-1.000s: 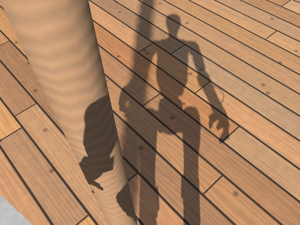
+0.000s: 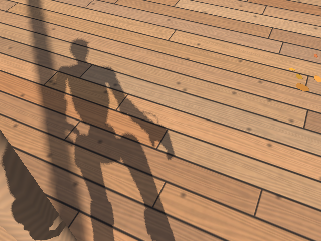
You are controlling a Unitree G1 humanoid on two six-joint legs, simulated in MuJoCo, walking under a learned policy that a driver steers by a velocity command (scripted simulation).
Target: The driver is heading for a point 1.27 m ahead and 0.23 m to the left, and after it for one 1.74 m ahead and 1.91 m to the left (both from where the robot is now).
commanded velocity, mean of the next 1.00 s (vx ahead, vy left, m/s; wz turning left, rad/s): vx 0.16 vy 0.00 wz -0.02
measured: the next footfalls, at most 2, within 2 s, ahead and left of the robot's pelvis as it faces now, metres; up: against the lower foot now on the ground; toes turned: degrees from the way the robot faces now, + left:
left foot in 0.08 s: +0.02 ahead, +0.14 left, +0.00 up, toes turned +1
left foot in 0.76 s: +0.35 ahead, +0.19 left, +0.00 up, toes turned +2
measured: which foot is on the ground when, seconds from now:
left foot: up 0.00-0.06, down 0.08-0.44, up 0.46-0.74, down 0.76-1.00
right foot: down 0.00-0.76, up 0.78-1.00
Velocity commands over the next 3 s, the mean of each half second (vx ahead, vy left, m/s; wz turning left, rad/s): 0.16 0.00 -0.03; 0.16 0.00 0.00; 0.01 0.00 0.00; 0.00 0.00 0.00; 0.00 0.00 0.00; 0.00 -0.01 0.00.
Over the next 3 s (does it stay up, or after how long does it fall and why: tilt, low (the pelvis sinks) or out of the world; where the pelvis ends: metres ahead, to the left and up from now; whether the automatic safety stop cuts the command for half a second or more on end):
stays up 0.28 0.10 0.00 its command is cut before an obstacle after 1.8 s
